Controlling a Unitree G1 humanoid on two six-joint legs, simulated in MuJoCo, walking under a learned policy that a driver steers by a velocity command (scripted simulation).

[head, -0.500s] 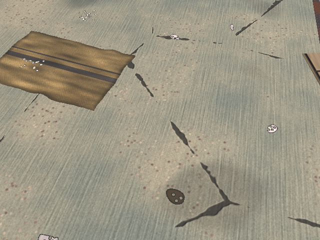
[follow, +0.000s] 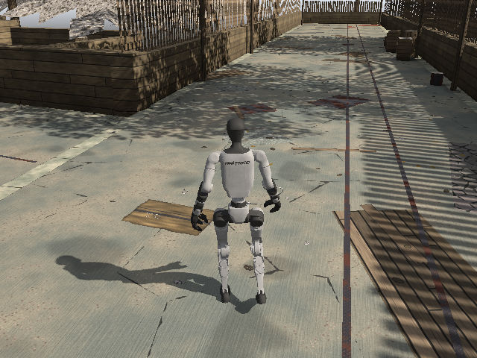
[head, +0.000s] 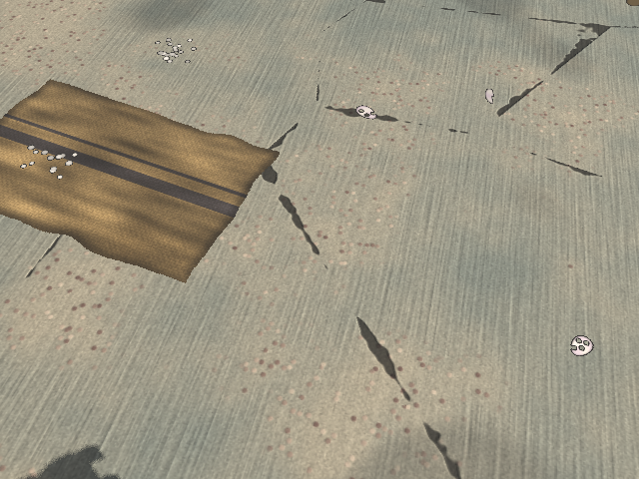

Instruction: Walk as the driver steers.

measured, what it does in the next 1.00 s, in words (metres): walks ahead, turning right: right foot, then left foot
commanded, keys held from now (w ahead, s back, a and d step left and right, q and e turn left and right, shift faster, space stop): w+e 0.60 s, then q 0.40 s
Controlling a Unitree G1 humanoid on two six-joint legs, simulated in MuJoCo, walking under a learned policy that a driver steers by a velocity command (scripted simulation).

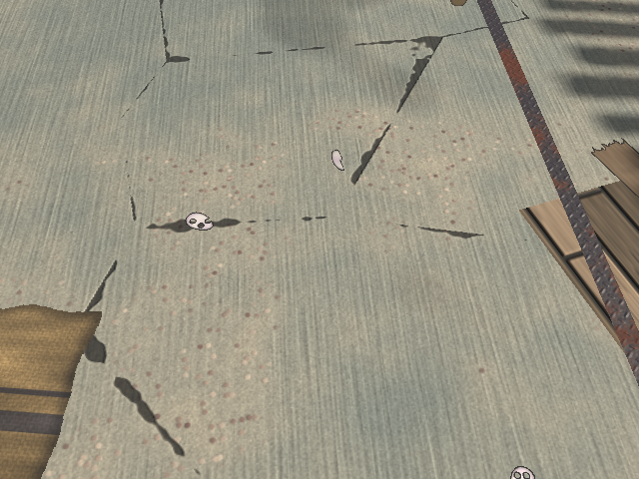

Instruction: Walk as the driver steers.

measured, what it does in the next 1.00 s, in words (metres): steps on the spot, turning left: right foot, then left foot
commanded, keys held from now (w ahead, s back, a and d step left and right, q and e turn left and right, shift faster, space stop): q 1.00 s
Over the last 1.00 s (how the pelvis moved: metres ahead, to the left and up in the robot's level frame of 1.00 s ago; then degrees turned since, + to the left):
0.50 -0.10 -0.01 -17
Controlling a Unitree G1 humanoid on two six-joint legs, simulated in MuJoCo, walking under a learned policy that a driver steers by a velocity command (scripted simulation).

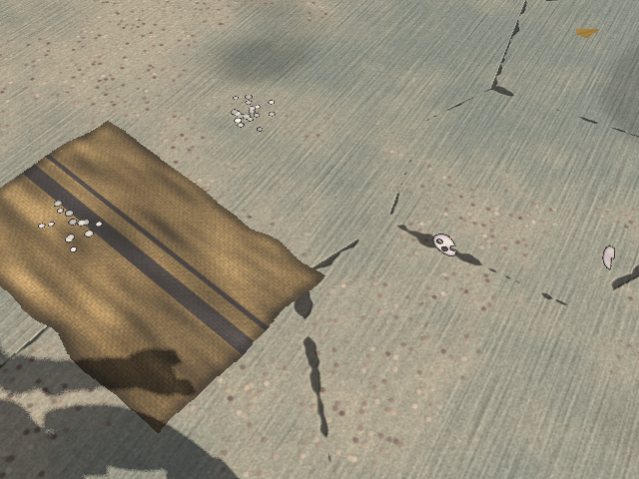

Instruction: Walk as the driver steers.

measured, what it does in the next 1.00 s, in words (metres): steps on the spot: right foot, then left foot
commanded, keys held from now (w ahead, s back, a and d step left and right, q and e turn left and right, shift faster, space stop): q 0.12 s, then no key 0.88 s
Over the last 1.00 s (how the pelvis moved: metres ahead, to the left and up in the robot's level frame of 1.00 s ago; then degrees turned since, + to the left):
0.04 0.00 0.02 35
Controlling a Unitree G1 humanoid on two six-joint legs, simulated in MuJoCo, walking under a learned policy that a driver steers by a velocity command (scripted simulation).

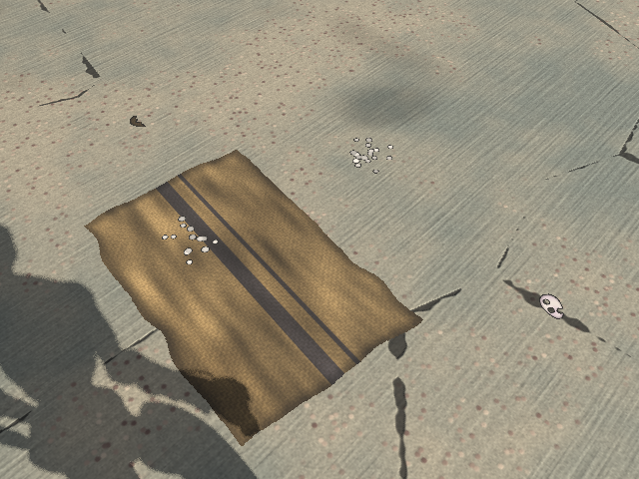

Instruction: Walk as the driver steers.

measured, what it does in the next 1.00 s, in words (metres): walks ahead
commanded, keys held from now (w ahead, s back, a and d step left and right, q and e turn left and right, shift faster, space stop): no key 0.54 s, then w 0.46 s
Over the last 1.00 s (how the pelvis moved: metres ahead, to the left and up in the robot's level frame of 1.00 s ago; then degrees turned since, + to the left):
0.00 0.01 -0.01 11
